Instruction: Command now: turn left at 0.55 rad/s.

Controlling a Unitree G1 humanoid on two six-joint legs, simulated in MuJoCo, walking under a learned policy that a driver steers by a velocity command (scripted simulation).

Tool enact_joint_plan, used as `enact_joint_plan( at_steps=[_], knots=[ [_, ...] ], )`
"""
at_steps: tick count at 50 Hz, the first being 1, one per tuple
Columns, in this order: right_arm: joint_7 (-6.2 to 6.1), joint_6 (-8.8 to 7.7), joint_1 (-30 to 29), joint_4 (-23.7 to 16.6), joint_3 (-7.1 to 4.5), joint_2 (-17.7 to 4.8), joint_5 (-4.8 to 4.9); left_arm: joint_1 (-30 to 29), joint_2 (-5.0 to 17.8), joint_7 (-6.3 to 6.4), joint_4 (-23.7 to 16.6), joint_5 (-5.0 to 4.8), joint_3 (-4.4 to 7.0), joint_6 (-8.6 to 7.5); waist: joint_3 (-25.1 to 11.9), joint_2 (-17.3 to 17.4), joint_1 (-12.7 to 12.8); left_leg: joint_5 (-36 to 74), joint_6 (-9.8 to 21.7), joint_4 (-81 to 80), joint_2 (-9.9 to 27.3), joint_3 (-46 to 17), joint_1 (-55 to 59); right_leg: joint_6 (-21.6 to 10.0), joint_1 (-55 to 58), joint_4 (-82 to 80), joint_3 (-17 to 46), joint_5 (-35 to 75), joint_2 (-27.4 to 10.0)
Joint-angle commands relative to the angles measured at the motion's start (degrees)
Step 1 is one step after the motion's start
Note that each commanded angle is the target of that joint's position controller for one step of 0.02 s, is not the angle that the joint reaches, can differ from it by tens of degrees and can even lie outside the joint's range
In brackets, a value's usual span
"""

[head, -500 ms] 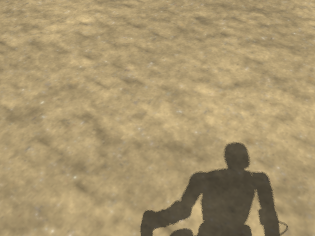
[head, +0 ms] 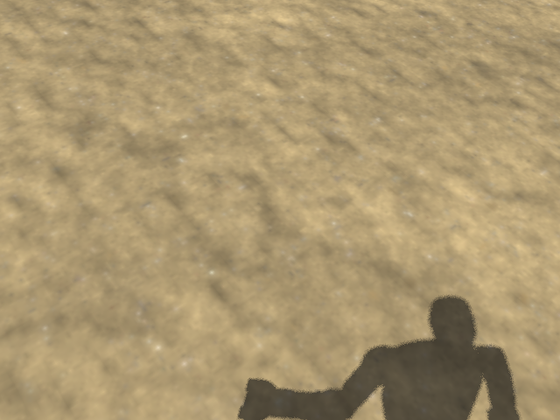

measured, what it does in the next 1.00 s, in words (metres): walks ahead: right foot, then left foot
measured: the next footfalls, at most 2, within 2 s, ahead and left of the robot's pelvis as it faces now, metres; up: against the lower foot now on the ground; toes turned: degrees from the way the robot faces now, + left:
right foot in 0.30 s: +0.10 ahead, -0.14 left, +0.00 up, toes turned +7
left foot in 0.74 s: +0.40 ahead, +0.15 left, +0.00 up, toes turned +8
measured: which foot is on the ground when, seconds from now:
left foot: down 0.00-0.30, up 0.32-0.72, down 0.74-1.00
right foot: up 0.00-0.28, down 0.30-0.76, up 0.78-1.00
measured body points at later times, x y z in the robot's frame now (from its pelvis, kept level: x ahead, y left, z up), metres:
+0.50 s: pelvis +0.12 -0.04 +0.00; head +0.14 -0.05 +0.45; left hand +0.10 +0.24 -0.13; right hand +0.27 -0.29 -0.13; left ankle +0.14 +0.11 -0.68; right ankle +0.06 -0.15 -0.75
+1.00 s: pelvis +0.35 +0.06 +0.00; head +0.38 +0.07 +0.44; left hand +0.43 +0.35 -0.13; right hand +0.46 -0.20 -0.12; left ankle +0.36 +0.15 -0.75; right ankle +0.40 -0.09 -0.67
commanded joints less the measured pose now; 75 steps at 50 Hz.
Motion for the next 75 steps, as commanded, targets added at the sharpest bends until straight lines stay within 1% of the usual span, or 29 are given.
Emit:
enact_joint_plan(
  at_steps=[1,10,14,15,16,17,18,19,22,28,34,37,38,39,40,41,42,46,52,61,62,63,64,65,66,67,68,70,75],
  knots=[
    [-0.77,-0.46,0.29,-3.52,-2.44,-10.32,0.44,-3.48,3.34,-0.19,-3.94,-0.26,0.34,-1.26,-3.42,8.73,0.24,8.41,7.13,-7.87,13.18,-17.03,11.96,1.32,-7.12,-5.63,2.60,0.79,-0.63],
    [-0.08,-0.64,0.15,-3.26,-2.58,-10.50,0.39,-4.06,3.54,-3.98,-4.41,-1.20,-1.16,-4.79,-1.95,10.39,-2.52,-13.21,9.26,-11.61,12.55,-20.05,6.69,-0.04,7.19,-25.12,-1.62,-1.09,-0.95],
    [0.51,-1.09,-1.50,-4.02,-1.64,-8.79,0.63,4.02,4.01,-4.79,-1.06,-1.34,-1.04,-6.89,-2.37,8.48,2.18,-12.33,7.05,-6.54,9.07,-19.53,0.80,-4.06,22.97,-37.12,-3.48,4.29,-0.36],
    [0.65,-1.46,-2.88,-4.71,-0.90,-6.46,0.45,9.58,5.47,-4.59,0.50,-0.99,-0.64,-7.12,-4.24,6.08,4.66,-11.13,5.17,-0.14,6.66,-16.59,-4.62,-5.75,31.19,-37.51,0.74,3.54,-4.72],
    [0.90,-2.03,-3.79,-5.76,0.21,-2.37,0.07,16.69,8.15,-4.39,2.08,-0.31,-0.32,-7.07,-6.85,-4.32,6.10,-15.48,1.55,17.48,-0.06,-7.41,-12.61,-8.84,39.35,-40.57,12.42,2.50,-14.16],
    [0.83,-3.05,-4.63,-8.53,-0.55,-4.80,1.64,20.10,13.59,-4.90,3.89,0.33,1.13,-7.03,-3.48,-15.20,5.43,-24.02,0.24,26.62,-4.52,-2.76,-28.57,-17.32,42.85,-46.46,32.01,-8.47,-22.96],
    [0.90,-3.83,-5.76,-7.87,-1.66,-9.85,2.19,17.67,8.96,-5.13,2.75,-0.35,0.04,-7.54,1.40,-7.74,5.43,-21.66,-0.02,34.08,-0.12,-5.29,-34.67,-18.44,41.49,-47.47,32.12,-15.64,-23.38],
    [1.36,-4.19,-5.71,-7.18,-1.93,-10.36,2.26,15.62,5.66,-5.07,1.70,-0.72,-0.85,-7.71,3.08,-6.23,4.77,-15.34,0.02,36.63,1.75,-5.32,-36.69,-16.15,41.12,-47.79,27.10,-15.98,-20.14],
    [2.09,-4.58,-8.21,-7.86,-1.72,-7.86,0.86,13.42,3.83,-4.92,0.31,-0.58,-1.98,-7.06,3.10,-5.01,3.89,-4.17,-1.92,34.54,6.85,-0.33,-34.48,-13.17,36.79,-50.28,16.50,-3.25,-15.68],
    [2.90,-4.77,-16.87,-11.45,0.28,-2.19,0.74,17.93,6.09,-3.93,1.32,-0.51,-1.91,-6.04,3.11,-4.57,6.46,9.23,-4.82,15.09,5.47,6.08,-23.90,-12.14,29.32,-51.47,3.02,16.42,-10.32],
    [4.27,-4.77,-19.42,-13.65,-0.28,-5.34,1.52,21.03,7.53,-3.85,2.14,-1.50,-1.54,-5.15,3.62,-5.25,4.56,9.64,-1.21,5.90,3.84,5.54,-17.29,-10.95,34.80,-48.44,2.75,24.55,-15.42],
    [3.54,-4.37,-0.97,-8.65,-3.25,-10.80,1.37,19.58,7.42,-3.62,1.23,-0.88,-1.75,-4.21,-8.36,-4.64,-5.65,8.18,3.23,5.30,1.15,7.48,9.39,-7.59,30.16,-25.83,-2.19,45.07,-11.40],
    [2.82,-4.00,8.35,-6.84,-4.37,-14.99,0.24,21.30,4.12,-3.64,-0.56,0.19,-2.89,-4.32,-16.89,3.92,-7.62,3.81,7.51,6.22,13.36,-7.48,28.50,-5.36,14.63,-6.23,-4.60,27.78,-7.24],
    [3.38,-3.90,9.41,-6.05,-4.24,-17.05,-0.44,28.05,-3.15,-3.94,-0.22,-0.47,-4.97,-5.42,-25.65,19.64,-3.47,-3.27,14.93,-3.54,25.79,-34.45,38.15,-3.30,0.66,10.47,-0.31,-16.12,2.50],
    [3.50,-4.15,6.63,-6.82,-2.58,-11.19,-0.49,23.66,4.36,-4.16,0.09,-2.13,-3.07,-6.14,-19.74,13.01,-4.84,1.55,12.65,-6.13,24.42,-32.84,32.60,-3.80,-3.50,16.60,5.48,-17.75,0.20],
    [3.38,-4.43,1.32,-7.56,-1.87,-9.52,-0.49,19.57,6.40,-4.08,-1.29,-3.00,-2.36,-6.38,-11.23,10.21,-3.30,14.46,10.78,-5.61,23.28,-21.66,23.70,-4.14,-4.96,17.28,3.87,-13.90,-1.94],
    [3.52,-4.75,-2.59,-7.87,-1.41,-8.15,-0.64,18.00,5.57,-3.57,-1.23,-2.38,-2.34,-6.17,-8.16,5.23,-1.18,25.30,9.51,-5.81,20.78,-13.89,16.19,-3.70,-2.26,14.78,2.73,-10.27,-4.39],
    [3.72,-6.16,-8.56,-6.58,-0.87,-5.48,-1.69,20.88,1.42,-2.91,-0.49,-1.58,-1.91,-2.44,-4.74,6.80,4.28,36.95,8.39,-10.65,16.38,0.82,1.74,-2.18,6.97,8.38,1.60,-4.04,-6.24],
    [0.55,-4.40,-9.78,-5.25,-1.52,-8.43,-1.34,12.25,1.14,-3.75,-6.87,-0.32,-1.91,-1.12,-3.26,5.83,3.49,33.14,8.61,-12.61,15.75,10.13,2.34,-0.30,4.11,-8.08,-1.05,9.89,-6.77],
    [-0.65,0.29,-7.72,-4.82,-2.83,-11.69,1.14,5.62,2.84,-6.76,-14.55,-0.71,-0.98,-0.16,-3.27,5.94,1.72,33.98,5.71,0.21,19.59,11.28,13.23,-4.18,5.00,-23.06,-6.84,1.92,-3.01],
    [-0.86,0.63,-8.00,-4.97,-2.83,-11.44,1.45,8.65,3.56,-6.73,-14.23,-0.69,-0.44,-0.42,-4.83,5.13,3.62,36.17,3.59,6.31,17.68,13.17,12.15,-5.66,10.68,-28.84,-7.88,6.79,-1.12],
    [-0.78,0.56,-5.23,-4.61,-2.69,-10.57,0.91,13.38,7.51,-5.95,-13.54,-0.33,1.07,-0.71,-8.36,0.38,5.15,31.20,-0.36,16.64,13.27,15.27,7.74,-8.37,20.85,-33.63,-3.64,23.58,-1.64],
    [-0.31,-0.12,-5.90,-7.26,-1.64,-7.65,-1.63,16.77,15.16,-4.41,-14.04,0.49,2.97,-0.60,-12.57,-12.97,4.55,2.26,-5.35,34.92,6.19,17.01,-9.43,-15.96,35.14,-31.06,14.99,54.18,-14.83],
    [0.44,-0.69,-6.91,-8.92,-0.99,-6.49,-1.90,16.61,14.83,-4.50,-15.30,1.57,2.26,-0.74,-20.63,-14.30,4.31,-29.56,-7.04,48.28,-1.92,6.63,-20.95,-27.67,42.29,-33.72,31.37,54.07,-24.00],
    [1.18,-0.73,-8.85,-8.26,-1.75,-9.04,-0.22,14.70,11.51,-5.07,-16.19,0.87,1.29,-1.12,-19.55,-5.69,5.62,-27.85,-6.35,51.46,1.12,0.01,-23.10,-25.69,39.62,-35.13,25.97,48.14,-21.89],
    [1.18,-0.56,-10.15,-8.58,-1.82,-8.91,0.84,11.15,9.71,-4.94,-16.61,0.08,0.89,-1.44,-14.41,-3.39,4.15,-22.98,-5.65,49.60,2.68,0.01,-24.75,-21.87,34.95,-35.58,19.77,40.25,-18.33],
    [0.52,-0.20,-10.17,-7.88,-1.96,-8.58,0.33,8.46,8.49,-4.66,-16.93,-0.68,0.64,-1.26,-10.39,-0.04,2.76,-18.71,-5.90,45.34,3.88,0.38,-24.96,-18.51,30.22,-36.76,16.37,32.57,-15.13],
    [-0.22,0.62,-9.59,-7.83,-2.34,-9.12,-0.53,5.69,7.91,-3.84,-17.87,-0.35,0.33,-0.51,-8.45,-2.93,0.78,-13.36,-6.83,40.74,3.56,1.25,-19.37,-16.67,22.17,-38.62,13.58,26.95,-11.66],
    [-0.58,0.50,-9.39,-8.26,-1.44,-6.67,-0.19,6.71,9.39,-2.51,-18.65,-0.26,1.03,0.13,-10.10,-5.28,1.41,-9.17,-8.78,26.92,1.74,0.49,-14.94,-16.17,21.06,-38.44,14.51,21.32,-9.93]
  ],
)
Keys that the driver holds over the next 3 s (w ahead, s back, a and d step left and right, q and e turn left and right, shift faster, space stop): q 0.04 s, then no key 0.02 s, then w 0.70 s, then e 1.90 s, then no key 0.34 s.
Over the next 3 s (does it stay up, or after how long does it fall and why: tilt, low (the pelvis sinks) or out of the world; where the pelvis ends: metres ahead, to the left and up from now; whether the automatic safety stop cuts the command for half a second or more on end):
stays up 0.44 0.03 -0.01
